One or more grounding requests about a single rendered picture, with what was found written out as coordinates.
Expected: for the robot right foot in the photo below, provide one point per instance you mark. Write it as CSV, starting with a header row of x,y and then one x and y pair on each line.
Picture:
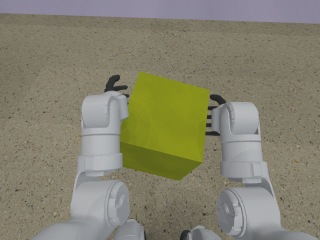
x,y
184,235

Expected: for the carton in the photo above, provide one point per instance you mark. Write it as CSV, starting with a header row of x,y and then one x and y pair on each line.
x,y
164,134

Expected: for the right robot hand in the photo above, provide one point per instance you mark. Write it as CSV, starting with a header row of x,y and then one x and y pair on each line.
x,y
221,101

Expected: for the left robot hand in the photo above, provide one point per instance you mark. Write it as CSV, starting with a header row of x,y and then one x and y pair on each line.
x,y
111,82

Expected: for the robot right upper arm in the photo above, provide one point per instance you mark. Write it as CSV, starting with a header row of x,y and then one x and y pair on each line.
x,y
251,213

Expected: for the robot right forearm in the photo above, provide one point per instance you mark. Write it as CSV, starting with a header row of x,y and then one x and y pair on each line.
x,y
242,161

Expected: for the robot left upper arm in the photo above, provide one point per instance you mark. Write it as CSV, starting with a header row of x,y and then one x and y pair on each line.
x,y
98,206

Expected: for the robot left forearm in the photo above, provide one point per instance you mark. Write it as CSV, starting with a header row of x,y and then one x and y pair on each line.
x,y
101,117

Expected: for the robot left thigh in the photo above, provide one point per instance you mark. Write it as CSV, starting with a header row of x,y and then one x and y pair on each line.
x,y
130,231

